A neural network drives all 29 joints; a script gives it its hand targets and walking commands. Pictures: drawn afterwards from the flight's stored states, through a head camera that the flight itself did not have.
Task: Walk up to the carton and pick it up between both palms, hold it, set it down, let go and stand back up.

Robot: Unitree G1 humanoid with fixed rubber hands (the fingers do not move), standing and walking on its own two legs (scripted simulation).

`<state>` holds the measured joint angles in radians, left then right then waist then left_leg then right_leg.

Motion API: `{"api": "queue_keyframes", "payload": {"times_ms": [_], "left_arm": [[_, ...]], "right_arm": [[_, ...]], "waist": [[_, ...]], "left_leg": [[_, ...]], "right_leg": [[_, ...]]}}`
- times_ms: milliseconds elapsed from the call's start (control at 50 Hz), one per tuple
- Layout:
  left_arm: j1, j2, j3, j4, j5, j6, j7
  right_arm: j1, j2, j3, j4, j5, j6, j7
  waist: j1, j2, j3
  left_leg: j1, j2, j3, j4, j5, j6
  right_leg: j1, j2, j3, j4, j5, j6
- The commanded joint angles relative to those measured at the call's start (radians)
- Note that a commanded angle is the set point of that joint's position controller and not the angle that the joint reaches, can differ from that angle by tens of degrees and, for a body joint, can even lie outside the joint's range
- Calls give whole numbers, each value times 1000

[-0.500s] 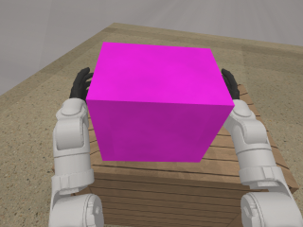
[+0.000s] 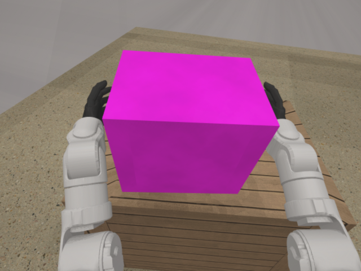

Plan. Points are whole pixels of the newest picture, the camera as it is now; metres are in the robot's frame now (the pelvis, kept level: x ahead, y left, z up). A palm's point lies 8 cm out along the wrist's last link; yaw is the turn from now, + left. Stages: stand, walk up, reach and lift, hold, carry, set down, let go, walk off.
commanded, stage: hold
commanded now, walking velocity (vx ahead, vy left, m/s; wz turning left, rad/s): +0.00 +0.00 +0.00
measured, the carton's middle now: (184, 126) +0.38 +0.01 +0.15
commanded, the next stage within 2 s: none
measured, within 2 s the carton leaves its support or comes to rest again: neither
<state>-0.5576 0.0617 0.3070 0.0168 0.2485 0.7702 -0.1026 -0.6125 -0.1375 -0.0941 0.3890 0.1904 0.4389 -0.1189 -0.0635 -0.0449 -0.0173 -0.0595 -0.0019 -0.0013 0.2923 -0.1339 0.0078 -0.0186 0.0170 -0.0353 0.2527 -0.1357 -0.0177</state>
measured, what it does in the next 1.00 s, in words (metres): stands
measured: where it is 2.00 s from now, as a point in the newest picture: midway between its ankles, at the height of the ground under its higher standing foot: outside the picture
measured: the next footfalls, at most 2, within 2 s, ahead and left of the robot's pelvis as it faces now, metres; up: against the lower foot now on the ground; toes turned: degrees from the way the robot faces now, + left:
none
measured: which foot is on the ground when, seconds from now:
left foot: down 0.00-1.00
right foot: down 0.00-1.00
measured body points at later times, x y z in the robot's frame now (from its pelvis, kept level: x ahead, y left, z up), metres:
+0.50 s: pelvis +0.00 +0.00 +0.00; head -0.05 +0.02 +0.45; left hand +0.36 +0.19 +0.20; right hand +0.37 -0.18 +0.19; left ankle +0.02 +0.11 -0.75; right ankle +0.01 -0.11 -0.75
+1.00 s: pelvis +0.00 +0.00 +0.00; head -0.05 +0.02 +0.45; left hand +0.36 +0.19 +0.20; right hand +0.37 -0.18 +0.19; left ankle +0.02 +0.11 -0.75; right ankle +0.01 -0.11 -0.75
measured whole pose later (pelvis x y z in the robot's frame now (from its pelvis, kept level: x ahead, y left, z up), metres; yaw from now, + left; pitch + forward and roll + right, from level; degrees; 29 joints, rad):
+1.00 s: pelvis +0.00 +0.00 +0.00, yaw +0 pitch -6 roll +0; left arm -0.56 0.06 0.31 0.02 0.25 0.77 -0.10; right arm -0.61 -0.14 -0.09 0.39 0.19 0.44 -0.12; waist -0.06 -0.05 -0.02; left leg -0.06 0.00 0.00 0.29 -0.13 0.01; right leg -0.02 0.02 -0.04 0.25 -0.14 -0.02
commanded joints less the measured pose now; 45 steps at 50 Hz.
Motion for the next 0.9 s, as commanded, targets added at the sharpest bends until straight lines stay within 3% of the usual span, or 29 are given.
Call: {"api": "queue_keyframes", "payload": {"times_ms": [0, 880], "left_arm": [[-535, -391, -384, -121, -168, -56, -128], [-535, -389, -382, -120, -167, -56, -128]], "right_arm": [[-691, 418, 346, -283, 107, -60, 157], [-691, 418, 346, -282, 106, -61, 157]], "waist": [[-5, 53, -353], [-5, 52, -353]], "left_leg": [[99, -30, 35, -11, 185, -26], [101, -30, 36, -10, 184, -25]], "right_leg": [[74, 23, -16, -12, 160, 28], [74, 23, -16, -12, 163, 29]]}}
